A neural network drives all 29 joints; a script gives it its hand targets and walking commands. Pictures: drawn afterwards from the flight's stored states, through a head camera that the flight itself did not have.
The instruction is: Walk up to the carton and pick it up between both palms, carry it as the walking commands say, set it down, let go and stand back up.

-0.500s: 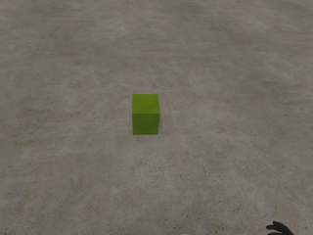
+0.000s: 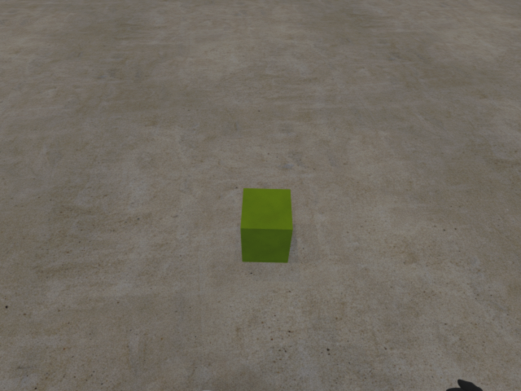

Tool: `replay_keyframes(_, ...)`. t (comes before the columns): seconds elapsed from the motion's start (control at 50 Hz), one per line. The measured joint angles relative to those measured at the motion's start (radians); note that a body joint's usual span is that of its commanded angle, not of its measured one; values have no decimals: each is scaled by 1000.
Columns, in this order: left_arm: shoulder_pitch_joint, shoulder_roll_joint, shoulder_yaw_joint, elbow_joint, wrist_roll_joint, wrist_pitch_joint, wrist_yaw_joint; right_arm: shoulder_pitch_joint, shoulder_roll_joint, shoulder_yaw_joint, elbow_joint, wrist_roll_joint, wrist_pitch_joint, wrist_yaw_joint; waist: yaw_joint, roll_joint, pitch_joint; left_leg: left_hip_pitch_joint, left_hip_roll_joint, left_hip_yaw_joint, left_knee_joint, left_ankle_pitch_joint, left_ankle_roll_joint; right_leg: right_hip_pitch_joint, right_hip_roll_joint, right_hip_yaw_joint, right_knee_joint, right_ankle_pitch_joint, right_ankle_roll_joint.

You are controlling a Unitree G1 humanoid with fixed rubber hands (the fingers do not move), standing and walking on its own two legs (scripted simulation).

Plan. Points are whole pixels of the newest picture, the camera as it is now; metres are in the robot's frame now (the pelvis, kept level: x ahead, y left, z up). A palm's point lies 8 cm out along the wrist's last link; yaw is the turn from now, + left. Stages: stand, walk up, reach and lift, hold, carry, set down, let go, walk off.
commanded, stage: walk up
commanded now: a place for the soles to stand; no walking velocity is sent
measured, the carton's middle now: (265, 226) +0.88 -0.01 -0.64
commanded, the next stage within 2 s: none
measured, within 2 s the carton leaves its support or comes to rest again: neither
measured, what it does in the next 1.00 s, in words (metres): walks ahead: left foot, then right foot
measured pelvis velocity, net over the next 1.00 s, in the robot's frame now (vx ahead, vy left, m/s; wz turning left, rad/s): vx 0.33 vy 0.01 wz -0.02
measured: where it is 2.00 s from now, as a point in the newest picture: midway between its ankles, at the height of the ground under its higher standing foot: (257, 343)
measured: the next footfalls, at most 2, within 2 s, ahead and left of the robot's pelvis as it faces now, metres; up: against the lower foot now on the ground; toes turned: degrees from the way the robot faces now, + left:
left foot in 0.02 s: +0.16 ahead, +0.14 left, +0.00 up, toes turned +5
right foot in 0.34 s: +0.25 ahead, -0.13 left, +0.00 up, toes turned -6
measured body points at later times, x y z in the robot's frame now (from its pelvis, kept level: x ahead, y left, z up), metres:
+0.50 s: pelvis +0.18 +0.00 +0.00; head +0.20 -0.02 +0.45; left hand +0.27 +0.36 -0.06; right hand +0.28 -0.34 -0.10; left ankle +0.22 +0.14 -0.69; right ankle +0.21 -0.12 -0.73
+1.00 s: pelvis +0.33 +0.01 -0.02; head +0.35 +0.01 +0.43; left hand +0.45 +0.35 -0.10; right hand +0.39 -0.33 -0.11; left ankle +0.33 +0.15 -0.72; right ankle +0.41 -0.10 -0.73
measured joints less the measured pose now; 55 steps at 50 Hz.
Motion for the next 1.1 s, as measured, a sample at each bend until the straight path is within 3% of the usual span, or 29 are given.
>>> replay_keyframes(0.06, 18, 0, -8, 9, -4, 11, 5, -8, -16, -13, -17, -10, -20, -13, -4, -28, -4, 27, -25, 24, -4, 59, 8, -58, -20, 45, 208, -99, -26)
replay_keyframes(0.1, 8, -10, -19, 25, -8, 19, 15, -5, -15, -14, -29, 0, -24, -24, -17, -45, -4, 41, -30, 35, 23, 17, 14, -152, 13, 110, 422, -101, -28)
replay_keyframes(0.14, -4, -19, -25, 37, -11, 18, 18, 9, -9, -10, -37, 7, -22, -34, -31, -63, -8, 78, -34, 43, -3, -7, 18, -220, 21, 121, 488, -74, -23)
replay_keyframes(0.26, -35, -50, -26, 47, -5, 14, -6, 69, -24, -10, -46, -10, -17, -33, -76, -48, -19, 164, -24, 47, -56, -45, 10, -276, 1, 66, 220, -9, -9)
replay_keyframes(0.34, -40, -38, -8, 44, 3, -3, -7, 104, -36, -11, -51, -5, 0, -27, -86, -19, -32, 167, -1, 34, 51, -155, 15, -207, 27, 41, 31, 96, -28)
replay_keyframes(0.38, -38, -30, 0, 36, 7, -14, 4, 100, -26, -6, -40, -1, 10, -33, -72, -5, -35, 99, -15, -22, 239, -220, 22, -218, 34, 34, 82, 128, -31)
replay_keyframes(0.44, -32, -32, 0, 28, 0, -17, 18, 76, -16, 6, -21, 8, 12, -41, -48, 25, -27, 2, -29, -70, 395, -187, 15, -171, 37, 20, 72, 84, -30)
replay_keyframes(0.52, -4, -19, 2, 15, 3, -15, 19, 42, -4, 9, -9, 0, 7, -28, -17, 30, -15, -46, -12, -52, 268, -153, -4, -100, 21, 16, 25, 67, -12)
replay_keyframes(0.62, 43, 12, -4, 4, 1, -1, 12, 5, 2, 0, -24, -2, 1, -13, 9, -1, -7, 5, -20, -4, 29, -51, 5, -54, -13, 30, 61, -8, 3)
replay_keyframes(0.66, 53, 13, -10, 5, -2, 8, 14, 1, -9, -9, -35, -9, -11, -20, 6, -17, -8, 26, -38, 12, 8, 30, 11, -86, -29, 54, 184, -76, -16)
replay_keyframes(0.7, 42, 1, -20, 18, -5, 19, 24, 3, -12, -14, -45, -4, -18, -30, -5, -28, -7, 28, -41, 22, 49, 10, 17, -168, 1, 111, 390, -106, -22)
replay_keyframes(0.74, 25, -8, -27, 29, -8, 21, 28, 16, -7, -11, -51, 6, -18, -39, -20, -46, -8, 58, -44, 30, 36, -22, 20, -235, 20, 131, 491, -84, -21)
replay_keyframes(0.84, -15, -38, -32, 38, -5, 18, 16, 64, -14, -10, -52, -7, -13, -47, -63, -50, -7, 126, -37, 31, -19, -37, 12, -292, 8, 82, 321, -36, -7)
replay_keyframes(0.94, -56, -48, -28, 46, 4, 14, 32, 82, -20, 0, -33, 4, 11, -59, -79, -28, 3, 121, -13, 17, 80, -125, -21, -218, 39, 62, 59, 135, -28)
replay_keyframes(1.02, -99, -63, -42, 63, 6, 12, 45, 43, 4, 21, 12, 18, 36, -78, -64, -1, 13, 77, -29, -33, 212, -280, -1, -235, 47, 62, 135, 99, -19)
replay_keyframes(1.06, -121, -63, -49, 71, 3, 20, 48, 26, 19, 30, 36, 17, 34, -84, -55, 0, 12, 86, -36, -35, 163, -247, 7, -230, 39, 65, 145, 79, -13)
replay_keyframes(1.1, -142, -63, -54, 85, -3, 31, 47, 14, 31, 34, 61, 7, 26, -87, -49, -7, 9, 108, -46, -31, 99, -123, -9, -227, 28, 70, 157, 65, -2)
